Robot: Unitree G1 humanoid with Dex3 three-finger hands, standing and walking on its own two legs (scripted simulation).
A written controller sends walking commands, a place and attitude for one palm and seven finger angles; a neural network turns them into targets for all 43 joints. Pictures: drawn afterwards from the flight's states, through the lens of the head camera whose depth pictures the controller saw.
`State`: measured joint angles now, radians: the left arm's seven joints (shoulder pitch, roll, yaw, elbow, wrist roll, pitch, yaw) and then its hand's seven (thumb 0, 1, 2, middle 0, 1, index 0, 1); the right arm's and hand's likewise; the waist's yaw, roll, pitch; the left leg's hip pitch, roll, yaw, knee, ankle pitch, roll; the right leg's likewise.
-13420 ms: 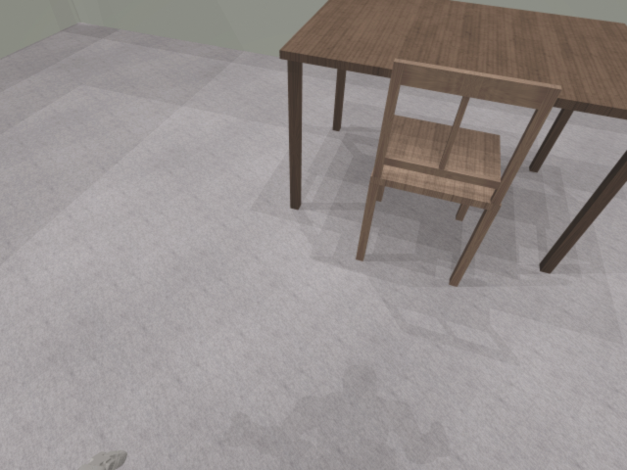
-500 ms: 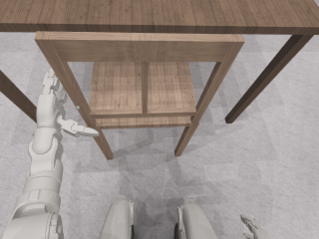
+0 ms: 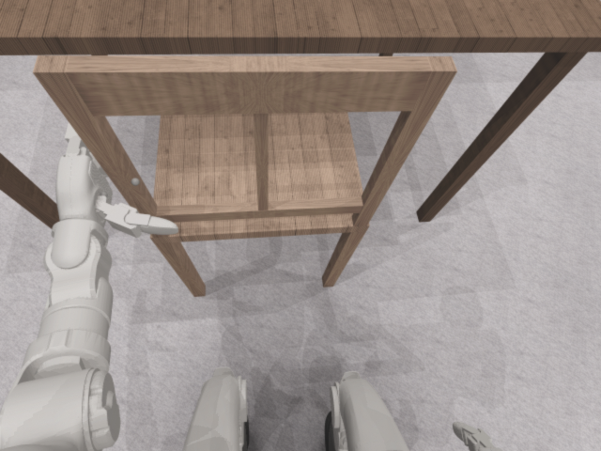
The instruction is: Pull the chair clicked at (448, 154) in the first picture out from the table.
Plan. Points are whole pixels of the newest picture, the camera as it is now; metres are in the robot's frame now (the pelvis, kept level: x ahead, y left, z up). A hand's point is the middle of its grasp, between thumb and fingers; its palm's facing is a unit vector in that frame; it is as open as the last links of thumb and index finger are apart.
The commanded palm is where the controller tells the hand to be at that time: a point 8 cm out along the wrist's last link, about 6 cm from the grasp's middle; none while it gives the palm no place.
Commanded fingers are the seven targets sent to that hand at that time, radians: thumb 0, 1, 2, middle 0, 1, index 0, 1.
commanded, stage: push the fingers through the gap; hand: left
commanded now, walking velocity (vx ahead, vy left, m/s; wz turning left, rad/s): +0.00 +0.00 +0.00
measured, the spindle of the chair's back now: (261, 166) +0.49 +0.05 +0.00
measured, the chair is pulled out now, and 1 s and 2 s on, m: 0.00 0.00 0.02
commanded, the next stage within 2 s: hook a spindle and tug to test in 0.24 s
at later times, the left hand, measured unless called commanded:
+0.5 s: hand (133, 184) +0.44 +0.21 +0.03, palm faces +0.09 -1.00 -0.04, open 16.7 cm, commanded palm +0.42 +0.24 +0.03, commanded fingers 0.00 -0.50 0.30 -0.22 -0.57 -0.22 -0.57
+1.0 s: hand (126, 180) +0.45 +0.21 +0.03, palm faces +0.11 -0.99 -0.03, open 9.9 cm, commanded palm +0.42 +0.24 +0.03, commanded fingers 0.00 0.56 0.76 -0.50 -1.45 -0.50 -1.45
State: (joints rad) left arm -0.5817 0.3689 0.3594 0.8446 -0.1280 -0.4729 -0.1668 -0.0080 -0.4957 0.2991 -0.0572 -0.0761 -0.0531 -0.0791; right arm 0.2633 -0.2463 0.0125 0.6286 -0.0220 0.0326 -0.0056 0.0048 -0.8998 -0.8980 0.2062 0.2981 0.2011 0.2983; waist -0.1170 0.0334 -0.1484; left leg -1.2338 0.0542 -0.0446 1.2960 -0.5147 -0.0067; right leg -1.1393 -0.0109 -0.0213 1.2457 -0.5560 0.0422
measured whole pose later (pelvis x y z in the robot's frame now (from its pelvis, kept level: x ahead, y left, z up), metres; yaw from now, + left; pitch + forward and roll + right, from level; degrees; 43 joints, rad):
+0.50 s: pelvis +0.00 +0.00 +0.00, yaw +0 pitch +25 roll -4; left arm -0.57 0.37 0.36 0.85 -0.13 -0.49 -0.18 -0.01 -0.50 0.30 -0.09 -0.18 -0.08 -0.18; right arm 0.25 -0.25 0.01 0.62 -0.02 0.04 0.00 0.00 -0.90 -0.90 0.21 0.30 0.20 0.30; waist -0.11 0.03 -0.15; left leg -1.22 0.05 -0.05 1.29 -0.51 -0.01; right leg -1.12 -0.01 -0.02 1.24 -0.56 0.04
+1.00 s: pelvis +0.01 +0.01 +0.01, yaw +0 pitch +25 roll -4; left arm -0.56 0.36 0.33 0.84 -0.15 -0.47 -0.15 0.00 0.05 0.53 -0.42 -1.30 -0.39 -1.32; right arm 0.26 -0.24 0.01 0.63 -0.02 0.05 0.01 0.00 -0.90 -0.90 0.21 0.30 0.20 0.30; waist -0.11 0.03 -0.16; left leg -1.21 0.05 -0.05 1.28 -0.52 0.00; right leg -1.10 -0.01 -0.02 1.22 -0.55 0.05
